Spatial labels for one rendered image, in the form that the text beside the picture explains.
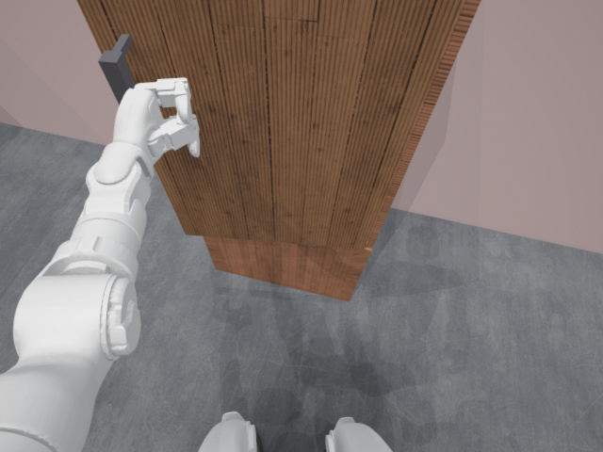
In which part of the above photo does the left robot hand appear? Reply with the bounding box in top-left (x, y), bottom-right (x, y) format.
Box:
top-left (112, 77), bottom-right (200, 166)

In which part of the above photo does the left robot upper arm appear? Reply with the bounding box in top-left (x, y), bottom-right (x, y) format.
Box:
top-left (0, 274), bottom-right (141, 452)

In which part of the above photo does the left robot forearm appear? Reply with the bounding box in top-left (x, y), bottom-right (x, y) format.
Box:
top-left (13, 142), bottom-right (155, 356)

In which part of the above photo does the robot thigh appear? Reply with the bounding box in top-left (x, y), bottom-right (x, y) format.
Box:
top-left (325, 423), bottom-right (393, 452)
top-left (198, 419), bottom-right (257, 452)

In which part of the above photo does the robot left thigh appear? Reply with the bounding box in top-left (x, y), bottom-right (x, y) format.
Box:
top-left (198, 419), bottom-right (257, 452)

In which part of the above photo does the cupboard door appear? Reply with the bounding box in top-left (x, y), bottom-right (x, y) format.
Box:
top-left (76, 0), bottom-right (464, 250)

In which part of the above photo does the robot right thigh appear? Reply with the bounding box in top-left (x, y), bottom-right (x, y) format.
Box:
top-left (325, 423), bottom-right (393, 452)

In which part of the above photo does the handle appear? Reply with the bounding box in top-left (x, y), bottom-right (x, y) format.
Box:
top-left (98, 34), bottom-right (136, 105)

